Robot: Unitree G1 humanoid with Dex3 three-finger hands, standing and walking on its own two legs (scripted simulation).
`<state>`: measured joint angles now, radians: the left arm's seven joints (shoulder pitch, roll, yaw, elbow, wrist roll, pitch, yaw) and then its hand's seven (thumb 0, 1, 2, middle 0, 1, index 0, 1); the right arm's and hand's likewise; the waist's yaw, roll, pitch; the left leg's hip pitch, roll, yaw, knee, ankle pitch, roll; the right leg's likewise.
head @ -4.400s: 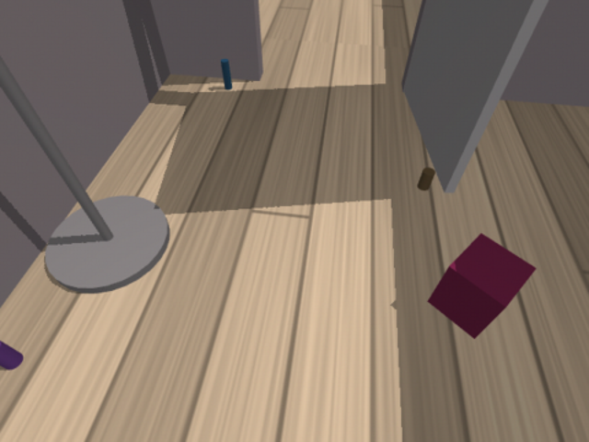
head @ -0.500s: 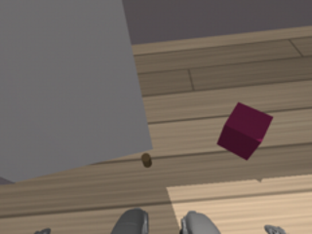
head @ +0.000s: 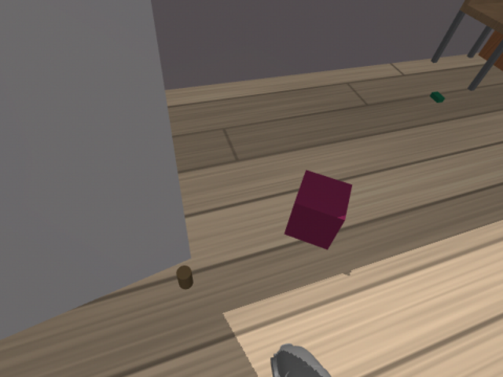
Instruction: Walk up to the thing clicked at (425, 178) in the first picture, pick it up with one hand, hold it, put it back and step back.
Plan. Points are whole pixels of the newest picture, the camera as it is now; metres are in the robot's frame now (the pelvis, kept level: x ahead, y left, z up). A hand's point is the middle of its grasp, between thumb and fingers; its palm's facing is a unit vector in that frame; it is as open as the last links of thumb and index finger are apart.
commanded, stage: walk up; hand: left
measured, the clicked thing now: (185, 277) +0.56 +0.19 -0.71
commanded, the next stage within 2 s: none
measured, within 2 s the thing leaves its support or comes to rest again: neither
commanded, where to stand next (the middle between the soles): +0.16 -0.03 m, yaw -1 degrees
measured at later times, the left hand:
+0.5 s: hand (112, 357) +0.18 +0.23 -0.15, palm faces -0.06 -0.91 -0.42, open 7.4 cm
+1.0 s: hand (116, 372) +0.16 +0.22 -0.15, palm faces -0.07 -0.92 -0.39, open 7.4 cm
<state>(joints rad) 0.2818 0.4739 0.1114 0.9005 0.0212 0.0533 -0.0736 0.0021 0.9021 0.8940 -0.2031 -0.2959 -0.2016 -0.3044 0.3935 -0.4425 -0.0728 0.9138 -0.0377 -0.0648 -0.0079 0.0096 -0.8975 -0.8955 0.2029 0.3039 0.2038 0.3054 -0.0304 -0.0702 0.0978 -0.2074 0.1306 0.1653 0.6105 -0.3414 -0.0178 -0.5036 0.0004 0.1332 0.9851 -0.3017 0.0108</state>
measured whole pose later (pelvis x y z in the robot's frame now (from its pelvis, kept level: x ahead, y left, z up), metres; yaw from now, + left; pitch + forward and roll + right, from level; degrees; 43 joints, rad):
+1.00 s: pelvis +0.06 -0.04 +0.00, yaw -3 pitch -3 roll +0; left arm 0.10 0.36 0.02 1.09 0.01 -0.01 0.00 0.00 0.90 0.89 -0.21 -0.30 -0.21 -0.30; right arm 0.07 -0.39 -0.03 1.06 -0.01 0.02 0.04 0.01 -0.90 -0.90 0.20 0.30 0.20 0.30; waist -0.01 0.04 0.10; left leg -0.35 0.03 0.01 0.56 -0.17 -0.01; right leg -0.23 -0.01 -0.01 0.61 -0.33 0.00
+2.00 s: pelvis +0.02 -0.05 -0.01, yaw -1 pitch -2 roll +1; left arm 0.14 0.36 0.06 0.99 0.03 0.02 0.02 0.00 0.90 0.89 -0.21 -0.30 -0.20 -0.30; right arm 0.01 -0.40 -0.09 0.94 -0.02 0.10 0.02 0.01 -0.90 -0.90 0.20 0.30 0.20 0.30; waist 0.02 0.06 0.17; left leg -0.54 -0.08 -0.11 0.93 -0.44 0.01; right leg -0.31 -0.01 -0.01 0.73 -0.39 -0.02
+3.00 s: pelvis +0.00 -0.01 -0.03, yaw +4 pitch -4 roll +0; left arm 0.08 0.40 0.08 0.86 0.02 0.07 0.04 0.00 0.90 0.89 -0.21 -0.30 -0.21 -0.30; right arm 0.24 -0.40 -0.06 0.90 -0.04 0.08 0.03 0.00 -0.90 -0.90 0.20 0.30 0.20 0.30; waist -0.02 -0.01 0.16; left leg -0.33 -0.01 -0.01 0.88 -0.48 0.02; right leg -0.63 -0.02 0.08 0.96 -0.44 -0.02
